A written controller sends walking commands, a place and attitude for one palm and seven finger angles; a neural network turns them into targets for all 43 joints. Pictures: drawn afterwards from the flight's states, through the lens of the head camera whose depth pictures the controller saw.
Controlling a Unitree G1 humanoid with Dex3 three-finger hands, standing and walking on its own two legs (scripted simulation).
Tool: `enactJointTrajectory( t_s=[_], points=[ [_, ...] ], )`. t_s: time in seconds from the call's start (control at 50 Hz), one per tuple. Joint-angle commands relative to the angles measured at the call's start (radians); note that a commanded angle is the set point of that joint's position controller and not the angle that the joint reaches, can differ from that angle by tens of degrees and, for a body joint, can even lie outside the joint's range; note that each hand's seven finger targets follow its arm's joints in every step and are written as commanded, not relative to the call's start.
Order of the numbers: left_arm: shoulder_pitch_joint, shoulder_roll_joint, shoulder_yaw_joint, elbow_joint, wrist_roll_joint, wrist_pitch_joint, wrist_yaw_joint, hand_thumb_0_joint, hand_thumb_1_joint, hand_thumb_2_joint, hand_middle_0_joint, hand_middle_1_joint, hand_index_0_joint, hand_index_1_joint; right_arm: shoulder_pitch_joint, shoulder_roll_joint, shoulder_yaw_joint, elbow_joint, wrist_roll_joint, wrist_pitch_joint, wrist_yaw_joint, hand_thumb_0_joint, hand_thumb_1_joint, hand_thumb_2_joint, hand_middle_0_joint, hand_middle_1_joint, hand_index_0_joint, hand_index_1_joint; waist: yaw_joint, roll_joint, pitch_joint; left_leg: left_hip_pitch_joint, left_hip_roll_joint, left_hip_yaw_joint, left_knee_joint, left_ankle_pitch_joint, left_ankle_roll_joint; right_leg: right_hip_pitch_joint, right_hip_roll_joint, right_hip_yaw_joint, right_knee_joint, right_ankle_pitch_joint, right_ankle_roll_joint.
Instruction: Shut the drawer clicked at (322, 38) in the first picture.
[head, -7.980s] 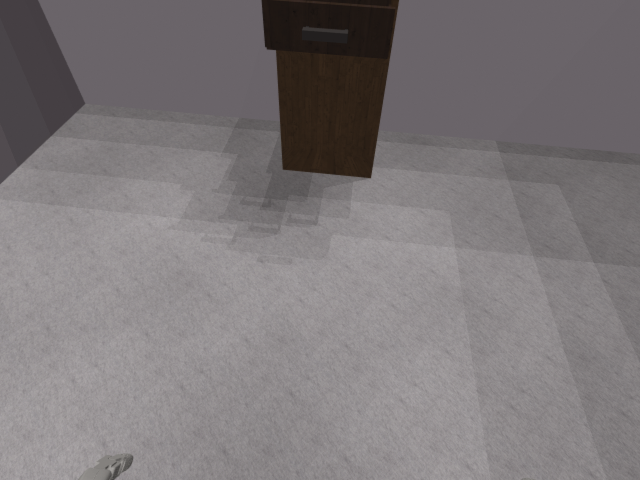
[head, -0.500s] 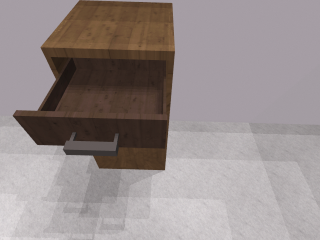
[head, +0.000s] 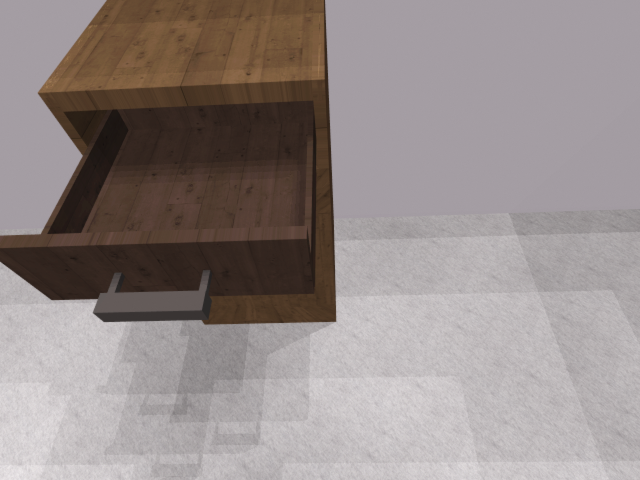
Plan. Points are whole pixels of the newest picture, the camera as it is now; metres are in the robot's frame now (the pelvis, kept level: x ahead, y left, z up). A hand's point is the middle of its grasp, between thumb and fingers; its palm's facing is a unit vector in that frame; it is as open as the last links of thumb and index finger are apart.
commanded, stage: come to a stop and stand still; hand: left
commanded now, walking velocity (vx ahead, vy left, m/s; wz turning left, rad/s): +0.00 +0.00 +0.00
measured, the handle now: (158, 291) +0.33 +0.24 +0.02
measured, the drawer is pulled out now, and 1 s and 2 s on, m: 0.27 0.27 0.27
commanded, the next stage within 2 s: look again from close up in 0.66 s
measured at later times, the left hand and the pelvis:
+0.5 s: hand out of the picture -0.06 +0.16 -0.17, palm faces +0.07 -0.99 -0.13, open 7.4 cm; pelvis -0.03 +0.01 +0.01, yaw +1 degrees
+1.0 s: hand out of the picture -0.03 +0.19 -0.16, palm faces +0.04 -0.98 -0.21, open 7.4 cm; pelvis -0.03 +0.02 +0.00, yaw +1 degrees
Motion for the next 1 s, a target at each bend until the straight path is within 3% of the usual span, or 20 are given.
enactJointTrajectory(
  t_s=[0.0,0.06,0.12,0.16,0.18,0.22,0.24,0.26,0.3,0.34,0.42,0.7,0.72,0.74,0.76,0.78,0.8,0.82,0.88,0.98],
  points=[
    [0.234,0.123,0.019,0.013,0.012,-0.007,0.019,0.000,0.900,0.900,-0.200,-0.300,-0.200,-0.300,0.001,-0.037,-0.007,-0.072,-0.001,0.004,-0.004,0.000,-0.900,-0.900,0.200,0.300,0.200,0.300,0.065,-0.324,-0.178,-0.210,-0.035,-0.060,0.286,-0.212,0.030,0.270,-0.284,0.204,-0.089,1.308,-0.099],
    [0.138,0.128,0.011,-0.029,0.014,-0.006,0.014,0.000,0.900,0.900,-0.200,-0.300,-0.200,-0.300,-0.014,-0.037,-0.005,-0.056,0.006,0.006,0.007,0.000,-0.900,-0.900,0.200,0.300,0.200,0.300,0.034,-0.234,-0.109,-0.181,-0.036,-0.056,0.285,-0.151,0.019,0.157,-0.247,0.168,-0.121,1.079,-0.150],
    [0.102,0.135,0.010,-0.045,0.010,-0.002,0.009,0.000,0.900,0.900,-0.200,-0.300,-0.200,-0.300,0.006,-0.021,0.004,-0.039,0.007,0.003,0.014,0.000,-0.900,-0.900,0.200,0.300,0.200,0.300,0.014,-0.183,-0.072,-0.060,-0.047,-0.020,0.080,-0.025,0.014,0.051,-0.193,0.136,-0.139,0.838,-0.128],
    [0.082,0.132,0.006,-0.039,-0.003,0.000,0.004,0.000,0.900,0.900,-0.200,-0.300,-0.200,-0.300,0.069,-0.021,0.010,-0.011,0.003,-0.003,0.012,0.000,-0.900,-0.900,0.200,0.300,0.200,0.300,-0.019,-0.144,-0.080,0.098,-0.044,-0.017,-0.101,0.167,0.017,-0.034,-0.153,0.118,-0.122,0.621,-0.079],
    [0.083,0.115,0.003,-0.037,-0.007,0.003,0.002,0.000,0.900,0.900,-0.200,-0.300,-0.200,-0.300,0.094,-0.041,0.008,0.001,0.000,-0.010,0.010,0.000,-0.900,-0.900,0.200,0.300,0.200,0.300,-0.022,-0.091,-0.084,0.160,-0.008,-0.052,-0.151,0.289,0.028,-0.074,-0.119,0.107,-0.106,0.466,-0.043],
    [0.140,0.057,-0.004,-0.030,-0.007,0.012,0.004,0.000,0.900,0.900,-0.200,-0.300,-0.200,-0.300,0.075,-0.103,0.007,-0.005,-0.008,-0.022,0.006,0.000,-0.900,-0.900,0.200,0.300,0.200,0.300,0.019,0.100,-0.083,0.106,0.140,-0.211,-0.181,0.483,0.118,-0.059,-0.037,0.073,-0.097,0.120,0.014],
    [0.141,0.052,-0.007,-0.019,-0.002,0.013,0.004,0.000,0.900,0.900,-0.200,-0.300,-0.200,-0.300,0.038,-0.092,0.013,-0.010,-0.008,-0.018,0.004,0.000,-0.900,-0.900,0.200,0.300,0.200,0.300,0.026,0.075,-0.041,0.032,0.136,-0.197,-0.197,0.402,0.124,-0.023,-0.034,0.077,-0.142,0.082,0.020],
    [0.140,0.058,-0.008,0.005,-0.003,0.013,0.000,0.000,0.900,0.900,-0.200,-0.300,-0.200,-0.300,0.004,-0.075,0.020,-0.007,-0.004,-0.022,0.003,0.000,-0.900,-0.900,0.200,0.300,0.200,0.300,0.032,0.146,-0.025,0.000,0.109,-0.198,-0.238,0.306,0.116,0.004,-0.048,0.075,-0.164,0.108,0.022],
    [0.147,0.067,-0.011,0.022,-0.002,0.010,-0.007,0.000,0.900,0.900,-0.200,-0.300,-0.200,-0.300,0.011,-0.055,0.025,-0.007,0.001,-0.023,0.001,0.000,-0.900,-0.900,0.200,0.300,0.200,0.300,0.029,0.097,0.013,-0.021,0.077,-0.183,-0.260,0.204,0.096,0.014,-0.054,0.095,-0.213,0.158,0.013],
    [0.158,0.063,-0.018,0.050,-0.003,0.002,-0.011,0.000,0.900,0.900,-0.200,-0.300,-0.200,-0.300,0.029,-0.051,0.029,0.004,0.001,-0.025,0.000,0.000,-0.900,-0.900,0.200,0.300,0.200,0.300,0.020,0.047,-0.011,0.035,0.054,-0.155,-0.246,0.183,0.078,-0.002,-0.073,0.109,-0.259,0.189,0.007],
    [0.154,0.058,-0.023,0.070,-0.004,-0.007,-0.013,0.000,0.900,0.900,-0.200,-0.300,-0.200,-0.300,0.075,-0.053,0.029,0.028,0.002,-0.028,0.001,0.000,-0.900,-0.900,0.200,0.300,0.200,0.300,0.004,-0.028,-0.034,0.084,0.043,-0.138,-0.252,0.170,0.066,-0.016,-0.080,0.108,-0.293,0.170,0.006],
    [0.210,0.034,-0.027,0.118,-0.006,-0.012,-0.008,0.000,0.900,0.900,-0.200,-0.300,-0.200,-0.300,0.145,-0.033,0.043,0.091,0.002,-0.035,0.000,0.000,-0.900,-0.900,0.200,0.300,0.200,0.300,0.014,-0.044,-0.017,0.059,0.037,-0.132,-0.269,0.202,0.067,0.007,-0.084,0.091,-0.284,0.191,0.001],
    [0.214,0.030,-0.029,0.120,-0.007,-0.013,-0.008,0.000,0.900,0.900,-0.200,-0.300,-0.200,-0.300,0.150,-0.030,0.044,0.093,0.002,-0.037,0.000,0.000,-0.900,-0.900,0.200,0.300,0.200,0.300,0.015,-0.046,-0.013,0.055,0.037,-0.131,-0.264,0.222,0.067,0.007,-0.087,0.091,-0.279,0.209,0.002],
    [0.253,0.039,-0.044,0.139,0.014,-0.044,0.031,0.000,0.900,0.900,-0.200,-0.300,-0.200,-0.300,0.047,-0.074,0.040,0.023,0.001,-0.052,0.015,0.000,-0.900,-0.900,0.200,0.300,0.200,0.300,0.036,0.019,0.032,-0.009,0.038,-0.100,-0.047,0.299,0.037,-0.045,-0.135,0.156,-0.280,0.522,0.011],
    [0.191,0.096,-0.031,0.086,-0.001,-0.046,0.023,0.000,0.900,0.900,-0.200,-0.300,-0.200,-0.300,0.131,-0.018,0.037,0.004,0.000,-0.033,0.020,0.000,-0.900,-0.900,0.200,0.300,0.200,0.300,-0.040,0.009,-0.035,0.018,0.008,-0.115,-0.068,0.100,0.040,-0.056,-0.171,0.174,-0.293,0.256,-0.027],
    [0.148,0.081,-0.032,0.068,-0.003,-0.042,0.013,0.000,0.900,0.900,-0.200,-0.300,-0.200,-0.300,0.153,-0.025,0.034,0.020,-0.006,-0.031,0.019,0.000,-0.900,-0.900,0.200,0.300,0.200,0.300,-0.043,0.075,-0.007,0.023,0.009,-0.124,-0.102,0.097,0.047,-0.100,-0.141,0.149,-0.274,0.078,-0.044],
    [0.153,0.083,-0.023,0.060,0.000,-0.046,0.012,0.000,0.900,0.900,-0.200,-0.300,-0.200,-0.300,0.190,-0.030,0.037,0.019,-0.012,-0.038,0.022,0.000,-0.900,-0.900,0.200,0.300,0.200,0.300,-0.038,0.090,-0.067,0.022,0.020,-0.129,-0.102,0.207,0.053,-0.039,-0.111,0.108,-0.225,0.181,-0.048],
    [0.170,0.066,-0.027,0.060,-0.005,-0.044,0.011,0.000,0.900,0.900,-0.200,-0.300,-0.200,-0.300,0.192,-0.030,0.040,0.013,-0.008,-0.041,0.019,0.000,-0.900,-0.900,0.200,0.300,0.200,0.300,-0.027,0.057,-0.093,0.017,0.022,-0.135,-0.108,0.203,0.064,-0.007,-0.097,0.105,-0.210,0.185,-0.043],
    [0.167,0.038,-0.031,0.062,-0.007,-0.034,0.008,0.000,0.900,0.900,-0.200,-0.300,-0.200,-0.300,0.195,-0.039,0.040,0.006,-0.006,-0.045,0.014,0.000,-0.900,-0.900,0.200,0.300,0.200,0.300,-0.022,-0.052,-0.068,-0.002,0.023,-0.147,-0.134,0.210,0.076,-0.002,-0.080,0.091,-0.179,0.187,-0.033],
    [0.161,0.031,-0.026,0.054,-0.007,-0.018,0.005,0.000,0.900,0.900,-0.200,-0.300,-0.200,-0.300,0.181,-0.046,0.040,0.012,-0.005,-0.044,0.012,0.000,-0.900,-0.900,0.200,0.300,0.200,0.300,-0.004,-0.073,0.027,-0.051,0.023,-0.164,-0.196,0.168,0.084,-0.021,-0.069,0.078,-0.170,0.140,-0.019]
  ],
)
